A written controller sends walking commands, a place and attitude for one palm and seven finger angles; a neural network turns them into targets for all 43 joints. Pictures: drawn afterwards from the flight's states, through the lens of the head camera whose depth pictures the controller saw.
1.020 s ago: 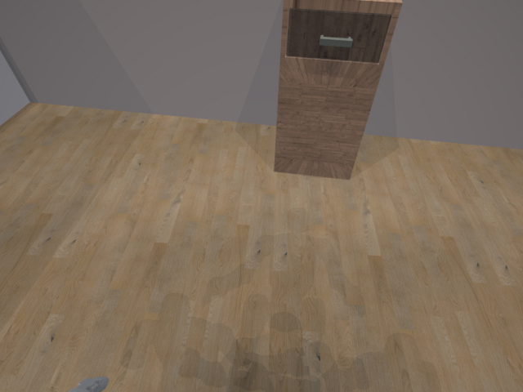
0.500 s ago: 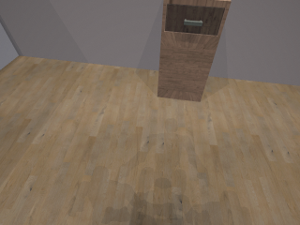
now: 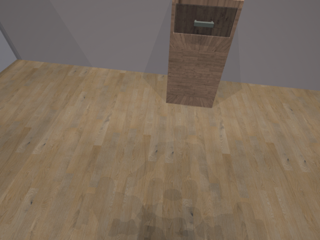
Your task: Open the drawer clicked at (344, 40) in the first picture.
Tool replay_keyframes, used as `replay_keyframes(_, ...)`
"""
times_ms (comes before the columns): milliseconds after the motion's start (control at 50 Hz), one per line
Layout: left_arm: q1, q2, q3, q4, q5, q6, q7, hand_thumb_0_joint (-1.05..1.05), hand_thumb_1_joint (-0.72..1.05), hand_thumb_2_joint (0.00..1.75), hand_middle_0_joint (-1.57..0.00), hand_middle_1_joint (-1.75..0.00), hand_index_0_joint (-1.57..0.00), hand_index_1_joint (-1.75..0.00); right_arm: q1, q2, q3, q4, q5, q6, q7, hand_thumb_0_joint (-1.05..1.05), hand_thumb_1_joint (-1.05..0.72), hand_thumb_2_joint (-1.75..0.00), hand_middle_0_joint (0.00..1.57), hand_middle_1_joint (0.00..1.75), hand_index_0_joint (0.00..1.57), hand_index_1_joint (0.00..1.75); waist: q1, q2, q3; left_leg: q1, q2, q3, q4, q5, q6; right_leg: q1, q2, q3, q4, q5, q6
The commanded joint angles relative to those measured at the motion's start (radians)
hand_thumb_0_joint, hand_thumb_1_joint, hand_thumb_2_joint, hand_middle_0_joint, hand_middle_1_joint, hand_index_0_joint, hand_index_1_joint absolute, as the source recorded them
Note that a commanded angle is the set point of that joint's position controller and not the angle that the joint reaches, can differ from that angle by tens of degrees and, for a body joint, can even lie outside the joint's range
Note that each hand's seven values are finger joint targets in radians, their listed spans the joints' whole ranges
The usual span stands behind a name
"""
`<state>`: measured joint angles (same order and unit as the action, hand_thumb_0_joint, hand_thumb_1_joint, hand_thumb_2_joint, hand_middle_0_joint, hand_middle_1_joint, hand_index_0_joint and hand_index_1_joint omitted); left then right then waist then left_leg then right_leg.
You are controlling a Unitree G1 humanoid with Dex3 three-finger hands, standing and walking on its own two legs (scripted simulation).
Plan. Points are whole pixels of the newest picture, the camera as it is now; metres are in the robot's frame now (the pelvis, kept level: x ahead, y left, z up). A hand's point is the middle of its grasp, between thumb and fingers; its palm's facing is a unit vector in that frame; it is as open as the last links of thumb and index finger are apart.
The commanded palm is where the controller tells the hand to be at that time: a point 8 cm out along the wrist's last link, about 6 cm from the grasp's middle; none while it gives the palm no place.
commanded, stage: look at it before walking up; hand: left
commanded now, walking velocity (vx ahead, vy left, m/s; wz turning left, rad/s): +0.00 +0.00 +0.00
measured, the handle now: (203, 23) +1.38 -0.20 -0.01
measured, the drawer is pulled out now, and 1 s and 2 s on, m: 0.00 0.00 0.00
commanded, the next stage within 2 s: walk to a spot facing it in 0.42 s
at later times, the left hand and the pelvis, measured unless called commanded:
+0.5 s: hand out of the picture +0.08 +0.25 -0.16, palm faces -0.02 -0.94 -0.33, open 7.4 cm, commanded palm none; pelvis +0.01 +0.00 +0.00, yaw +0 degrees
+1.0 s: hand out of the picture +0.07 +0.14 -0.17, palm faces -0.10 -0.97 -0.21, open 7.4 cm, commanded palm none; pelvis +0.08 -0.04 -0.01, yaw -12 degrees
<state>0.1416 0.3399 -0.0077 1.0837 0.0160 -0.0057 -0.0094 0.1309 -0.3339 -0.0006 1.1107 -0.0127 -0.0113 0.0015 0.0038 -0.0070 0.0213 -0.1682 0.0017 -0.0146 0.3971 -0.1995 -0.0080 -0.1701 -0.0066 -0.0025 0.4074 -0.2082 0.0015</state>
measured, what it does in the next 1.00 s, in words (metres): lifts its left foot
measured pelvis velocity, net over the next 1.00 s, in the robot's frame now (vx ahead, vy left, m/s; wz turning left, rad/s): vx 0.08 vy -0.04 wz -0.21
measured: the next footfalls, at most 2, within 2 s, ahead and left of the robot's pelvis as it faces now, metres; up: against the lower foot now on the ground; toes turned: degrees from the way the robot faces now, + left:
left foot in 1.34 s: +0.40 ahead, +0.03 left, +0.00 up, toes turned -17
right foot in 2.00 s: +0.47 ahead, -0.27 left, +0.00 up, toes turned -55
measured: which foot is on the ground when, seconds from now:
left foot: down 0.00-0.86, up 0.88-1.00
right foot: down 0.00-1.00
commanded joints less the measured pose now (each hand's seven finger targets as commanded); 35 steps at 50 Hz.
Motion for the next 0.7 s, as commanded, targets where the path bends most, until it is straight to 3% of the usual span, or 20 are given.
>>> replay_keyframes(0, -0.043, 0.208, 0.042, -0.065, -0.004, -0.02, 0.018, 0.0, 0.9, 0.9, -0.2, -0.3, -0.2, -0.3, -0.05, -0.21, -0.038, -0.066, 0.003, -0.025, -0.012, 0.0, -0.9, -0.9, 0.2, 0.3, 0.2, 0.3, -0.001, 0.005, -0.054, 0.012, 0.112, -0.097, -0.073, 0.1, 0.036, 0.009, -0.112, 0.11, -0.08, 0.063, -0.034)
replay_keyframes(380, -0.04, 0.209, 0.041, -0.058, -0.005, -0.022, 0.02, 0.0, 0.9, 0.9, -0.2, -0.3, -0.2, -0.3, -0.065, -0.213, -0.036, -0.067, 0.005, -0.025, -0.014, 0.0, -0.9, -0.9, 0.2, 0.3, 0.2, 0.3, -0.001, 0.003, -0.062, 0.048, 0.116, -0.092, -0.078, 0.161, 0.035, 0.033, -0.117, 0.099, -0.085, 0.141, -0.031)
replay_keyframes(500, -0.042, 0.21, 0.04, -0.057, -0.004, -0.02, 0.019, 0.0, 0.9, 0.9, -0.2, -0.3, -0.2, -0.3, -0.069, -0.216, -0.035, -0.065, 0.005, -0.023, -0.014, 0.0, -0.9, -0.9, 0.2, 0.3, 0.2, 0.3, 0.0, 0.011, -0.039, 0.04, 0.115, -0.096, -0.091, 0.139, 0.034, 0.028, -0.113, 0.1, -0.095, 0.113, -0.028)
replay_keyframes(560, 0.036, 0.094, 0.022, -0.035, -0.003, 0.008, 0.019, 0.0, 0.9, 0.9, -0.2, -0.3, -0.2, -0.3, 0.008, -0.096, -0.013, -0.044, -0.004, -0.004, -0.012, 0.0, -0.9, -0.9, 0.2, 0.3, 0.2, 0.3, 0.0, 0.011, -0.039, 0.052, 0.115, -0.052, -0.056, -0.03, 0.016, -0.021, -0.092, 0.116, -0.078, -0.055, -0.02)
replay_keyframes(600, 0.046, 0.094, 0.03, -0.051, 0.004, 0.024, 0.007, 0.0, 0.9, 0.9, -0.2, -0.3, -0.2, -0.3, 0.029, -0.11, -0.023, -0.052, -0.01, 0.006, -0.012, 0.0, -0.9, -0.9, 0.2, 0.3, 0.2, 0.3, -0.004, 0.03, 0.032, 0.001, 0.125, -0.058, -0.079, -0.253, 0.025, -0.107, -0.061, 0.129, -0.059, -0.233, -0.027)
replay_keyframes(640, 0.062, 0.091, 0.042, -0.08, 0.007, 0.029, -0.005, 0.0, 0.9, 0.9, -0.2, -0.3, -0.2, -0.3, 0.043, -0.136, -0.041, -0.074, -0.011, 0.009, -0.013, 0.0, -0.9, -0.9, 0.2, 0.3, 0.2, 0.3, -0.005, 0.061, 0.083, -0.021, 0.163, -0.1, -0.117, -0.397, 0.05, -0.187, -0.022, 0.114, 0.011, -0.294, -0.03)
replay_keyframes(680, 0.084, 0.064, 0.05, -0.108, 0.007, 0.026, -0.014, 0.0, 0.9, 0.9, -0.2, -0.3, -0.2, -0.3, 0.072, -0.174, -0.063, -0.092, -0.008, 0.004, -0.016, 0.0, -0.9, -0.9, 0.2, 0.3, 0.2, 0.3, -0.012, 0.149, 0.096, -0.001, 0.265, -0.195, -0.181, -0.484, 0.108, -0.264, 0.033, 0.031, 0.2, -0.25, -0.018)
